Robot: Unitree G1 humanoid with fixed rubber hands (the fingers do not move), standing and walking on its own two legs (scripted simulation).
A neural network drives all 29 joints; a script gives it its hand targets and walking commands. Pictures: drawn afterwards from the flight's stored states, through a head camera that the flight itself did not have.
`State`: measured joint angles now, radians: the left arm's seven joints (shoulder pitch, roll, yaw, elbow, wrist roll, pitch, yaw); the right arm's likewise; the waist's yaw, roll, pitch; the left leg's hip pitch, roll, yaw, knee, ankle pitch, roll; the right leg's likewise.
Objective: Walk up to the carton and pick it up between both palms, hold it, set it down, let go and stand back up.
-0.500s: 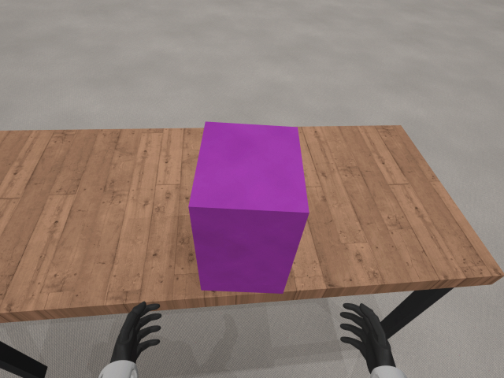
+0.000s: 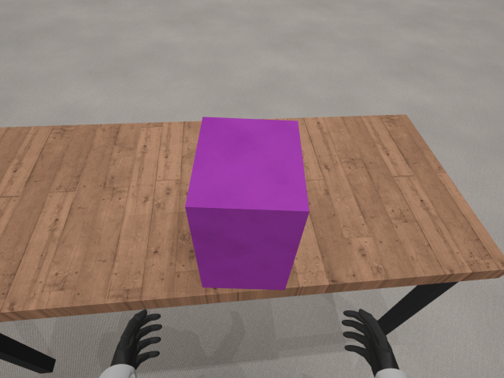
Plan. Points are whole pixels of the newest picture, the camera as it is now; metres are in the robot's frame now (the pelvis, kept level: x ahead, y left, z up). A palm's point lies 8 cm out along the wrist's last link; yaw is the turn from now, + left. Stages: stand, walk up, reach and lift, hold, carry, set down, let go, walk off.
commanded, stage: set down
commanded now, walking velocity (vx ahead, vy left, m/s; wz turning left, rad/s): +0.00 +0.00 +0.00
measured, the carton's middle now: (246, 209) +0.41 +0.00 +0.01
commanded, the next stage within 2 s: let go in 0.32 s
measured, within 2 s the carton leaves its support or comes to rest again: neither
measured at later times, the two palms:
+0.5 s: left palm (123, 367) +0.17 +0.20 -0.08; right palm (382, 368) +0.16 -0.21 -0.08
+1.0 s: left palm (106, 369) +0.17 +0.23 -0.08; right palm out of the picture +0.13 -0.25 -0.09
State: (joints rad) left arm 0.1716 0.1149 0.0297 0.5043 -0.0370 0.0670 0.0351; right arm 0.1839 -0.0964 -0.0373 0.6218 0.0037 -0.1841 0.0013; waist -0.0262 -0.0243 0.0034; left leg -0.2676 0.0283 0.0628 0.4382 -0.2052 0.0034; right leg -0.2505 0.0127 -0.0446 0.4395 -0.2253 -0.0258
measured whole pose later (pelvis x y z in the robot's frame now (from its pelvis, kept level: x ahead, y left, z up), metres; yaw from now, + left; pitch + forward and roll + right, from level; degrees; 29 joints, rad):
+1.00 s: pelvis +0.00 +0.00 +0.00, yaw +0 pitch +1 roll +0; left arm 0.18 0.20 0.03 0.58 -0.04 0.04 0.02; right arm 0.21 -0.22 -0.04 0.69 -0.05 -0.07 0.00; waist -0.03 -0.02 -0.01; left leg -0.26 0.03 0.06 0.47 -0.23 0.00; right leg -0.24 0.01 -0.04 0.47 -0.25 -0.03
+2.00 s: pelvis +0.01 +0.00 +0.00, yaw +0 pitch +2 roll +0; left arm 0.18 0.24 0.03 0.70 -0.04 -0.01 0.00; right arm 0.26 -0.25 -0.04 0.69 -0.04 -0.05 0.00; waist -0.03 0.01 -0.05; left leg -0.27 0.03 0.06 0.48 -0.25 0.00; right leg -0.25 0.01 -0.04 0.47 -0.26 -0.03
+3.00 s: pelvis +0.01 +0.00 +0.00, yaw +0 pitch +1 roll +0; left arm 0.18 0.25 0.03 0.77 -0.04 -0.02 -0.01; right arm 0.27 -0.26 -0.04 0.72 -0.03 -0.05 0.00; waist -0.03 0.02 -0.08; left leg -0.26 0.03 0.06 0.48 -0.24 0.00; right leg -0.25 0.01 -0.04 0.48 -0.26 -0.03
